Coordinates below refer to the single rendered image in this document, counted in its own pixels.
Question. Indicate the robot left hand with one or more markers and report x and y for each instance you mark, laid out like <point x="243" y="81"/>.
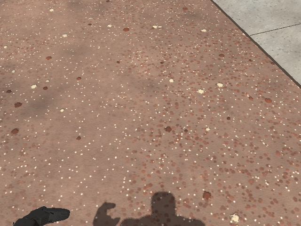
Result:
<point x="42" y="216"/>

